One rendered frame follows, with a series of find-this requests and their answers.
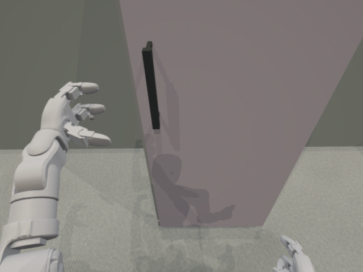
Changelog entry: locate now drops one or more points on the robot right hand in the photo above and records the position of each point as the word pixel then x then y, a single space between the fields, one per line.
pixel 300 262

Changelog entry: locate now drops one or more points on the handle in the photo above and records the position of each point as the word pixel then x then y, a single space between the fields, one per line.
pixel 150 82

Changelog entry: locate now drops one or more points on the robot left upper arm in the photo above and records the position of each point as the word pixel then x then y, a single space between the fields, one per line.
pixel 45 260

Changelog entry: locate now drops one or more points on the fridge door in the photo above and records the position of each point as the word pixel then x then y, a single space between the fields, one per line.
pixel 241 85

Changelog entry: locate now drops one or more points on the robot left forearm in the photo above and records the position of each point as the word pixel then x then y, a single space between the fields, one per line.
pixel 35 192

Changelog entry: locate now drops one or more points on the robot left hand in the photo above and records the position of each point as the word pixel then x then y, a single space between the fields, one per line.
pixel 57 115

